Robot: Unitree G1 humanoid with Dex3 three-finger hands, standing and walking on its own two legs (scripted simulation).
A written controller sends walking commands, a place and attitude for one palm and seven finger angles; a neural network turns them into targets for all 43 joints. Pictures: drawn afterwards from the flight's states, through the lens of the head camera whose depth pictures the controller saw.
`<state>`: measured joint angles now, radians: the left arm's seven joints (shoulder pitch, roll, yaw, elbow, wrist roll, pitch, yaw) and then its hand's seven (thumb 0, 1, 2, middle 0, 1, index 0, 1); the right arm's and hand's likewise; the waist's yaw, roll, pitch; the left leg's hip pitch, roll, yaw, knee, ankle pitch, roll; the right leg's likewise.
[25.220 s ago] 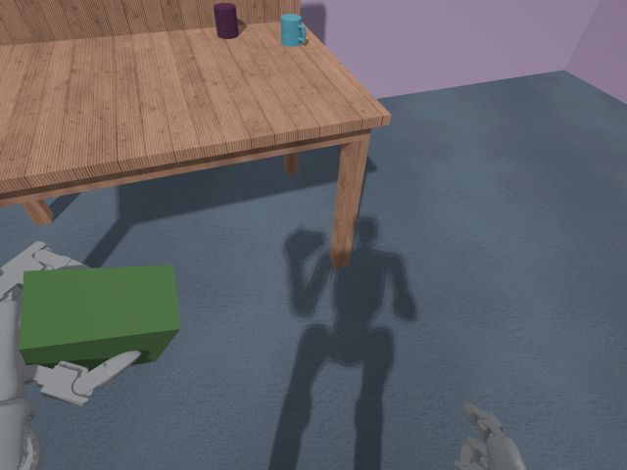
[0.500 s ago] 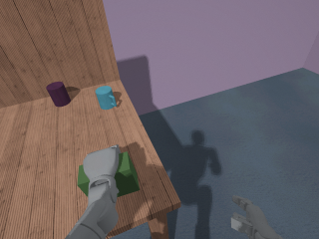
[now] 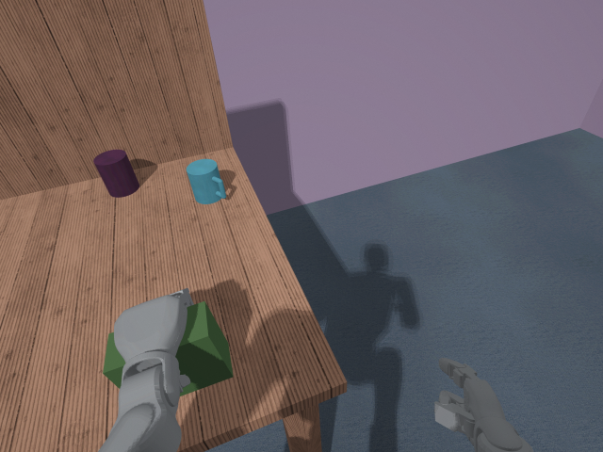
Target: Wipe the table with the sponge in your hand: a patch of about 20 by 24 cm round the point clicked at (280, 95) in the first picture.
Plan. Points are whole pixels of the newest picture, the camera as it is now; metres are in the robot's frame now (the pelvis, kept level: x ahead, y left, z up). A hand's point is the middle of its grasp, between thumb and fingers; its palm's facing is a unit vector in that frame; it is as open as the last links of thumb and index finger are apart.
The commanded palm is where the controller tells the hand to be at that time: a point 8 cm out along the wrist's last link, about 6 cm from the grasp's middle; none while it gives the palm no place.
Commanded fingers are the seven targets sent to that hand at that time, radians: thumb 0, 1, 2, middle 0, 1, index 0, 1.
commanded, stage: wipe forward along the middle lane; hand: left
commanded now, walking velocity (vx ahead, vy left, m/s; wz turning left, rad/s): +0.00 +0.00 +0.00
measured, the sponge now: (178, 362) +0.24 +0.23 -0.01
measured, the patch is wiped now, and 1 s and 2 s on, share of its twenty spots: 1.00 1.00 1.00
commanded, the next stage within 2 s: slide back across to the first lane in 1.64 s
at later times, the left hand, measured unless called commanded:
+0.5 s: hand (157, 330) +0.27 +0.26 +0.02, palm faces -0.04 -0.06 -1.00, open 9.9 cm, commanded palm +0.25 +0.26 +0.06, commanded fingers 0.00 0.10 1.30 -1.20 -1.60 -1.20 -1.60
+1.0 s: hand (153, 302) +0.32 +0.29 +0.03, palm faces -0.08 -0.02 -1.00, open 9.9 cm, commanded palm +0.30 +0.28 +0.05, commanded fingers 0.00 0.10 1.30 -1.20 -1.60 -1.20 -1.60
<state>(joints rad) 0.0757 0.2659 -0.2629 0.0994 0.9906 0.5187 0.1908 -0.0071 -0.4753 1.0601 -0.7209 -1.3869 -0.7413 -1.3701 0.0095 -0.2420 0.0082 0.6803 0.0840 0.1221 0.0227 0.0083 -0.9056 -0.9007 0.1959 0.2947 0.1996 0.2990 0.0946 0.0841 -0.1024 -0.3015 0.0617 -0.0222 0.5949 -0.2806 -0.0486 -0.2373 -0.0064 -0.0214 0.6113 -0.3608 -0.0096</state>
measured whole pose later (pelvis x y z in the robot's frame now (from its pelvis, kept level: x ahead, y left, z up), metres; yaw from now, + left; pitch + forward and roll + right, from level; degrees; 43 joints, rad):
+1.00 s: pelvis -0.02 -0.01 -0.01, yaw +1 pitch +6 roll -1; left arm -0.40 0.39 -0.08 0.71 0.99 0.32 0.21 0.00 -0.51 1.07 -0.76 -1.36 -0.78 -1.35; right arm 0.15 -0.28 -0.02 0.73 0.09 0.11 -0.05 0.01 -0.91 -0.90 0.20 0.29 0.20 0.30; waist 0.03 0.08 -0.12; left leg -0.53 0.06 -0.06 0.68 -0.26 -0.03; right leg -0.46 0.00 -0.05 0.70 -0.35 -0.02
